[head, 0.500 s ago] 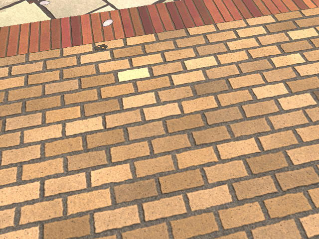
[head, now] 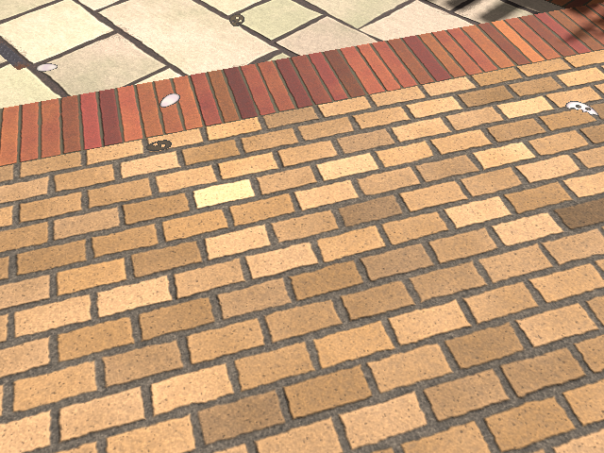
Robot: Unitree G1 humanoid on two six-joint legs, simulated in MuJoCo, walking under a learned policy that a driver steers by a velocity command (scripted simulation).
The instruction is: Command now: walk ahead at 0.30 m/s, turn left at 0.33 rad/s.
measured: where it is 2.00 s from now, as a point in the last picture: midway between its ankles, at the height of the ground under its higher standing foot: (236, 340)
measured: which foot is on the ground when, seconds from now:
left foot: up 0.00-0.28, down 0.30-0.88, up 0.90-1.00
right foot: down 0.00-0.32, up 0.34-0.84, down 0.86-1.00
